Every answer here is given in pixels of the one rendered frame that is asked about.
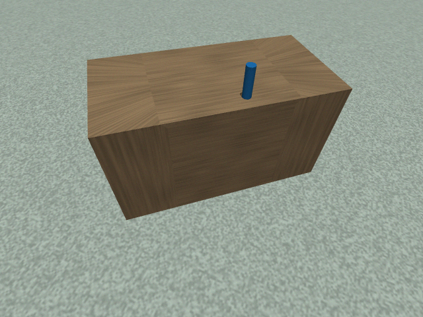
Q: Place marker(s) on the can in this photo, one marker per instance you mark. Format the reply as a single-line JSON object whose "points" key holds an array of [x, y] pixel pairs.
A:
{"points": [[250, 71]]}

